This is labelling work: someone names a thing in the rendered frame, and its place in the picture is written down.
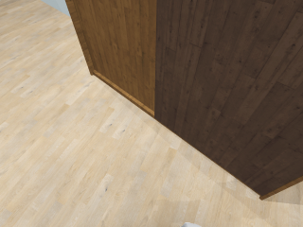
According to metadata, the wardrobe door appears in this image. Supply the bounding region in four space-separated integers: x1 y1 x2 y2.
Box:
154 0 303 196
73 0 157 111

